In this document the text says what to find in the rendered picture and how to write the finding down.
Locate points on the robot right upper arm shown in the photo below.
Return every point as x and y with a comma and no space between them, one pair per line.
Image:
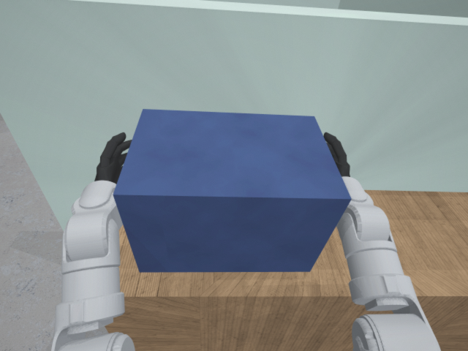
391,332

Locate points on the right robot forearm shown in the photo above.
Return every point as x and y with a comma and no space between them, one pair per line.
377,278

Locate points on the carton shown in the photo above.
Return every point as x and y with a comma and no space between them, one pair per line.
228,192

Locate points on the pedestal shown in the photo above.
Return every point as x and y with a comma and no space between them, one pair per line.
304,311

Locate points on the robot left hand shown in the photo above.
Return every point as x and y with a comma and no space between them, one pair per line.
111,160

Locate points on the left robot forearm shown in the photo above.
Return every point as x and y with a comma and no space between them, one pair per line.
90,260

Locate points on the robot right hand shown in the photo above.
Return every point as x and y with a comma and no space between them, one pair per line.
338,154

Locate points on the robot left upper arm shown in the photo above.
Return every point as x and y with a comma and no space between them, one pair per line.
106,342

